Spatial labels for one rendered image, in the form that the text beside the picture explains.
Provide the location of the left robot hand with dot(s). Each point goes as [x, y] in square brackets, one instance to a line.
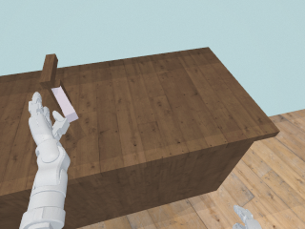
[40, 122]

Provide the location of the counter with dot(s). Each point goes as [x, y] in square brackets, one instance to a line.
[151, 130]

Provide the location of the robot left forearm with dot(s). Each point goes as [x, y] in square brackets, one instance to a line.
[49, 189]

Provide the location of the right robot hand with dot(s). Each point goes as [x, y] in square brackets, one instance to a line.
[247, 217]

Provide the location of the tap lever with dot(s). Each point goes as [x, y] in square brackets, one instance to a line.
[66, 107]

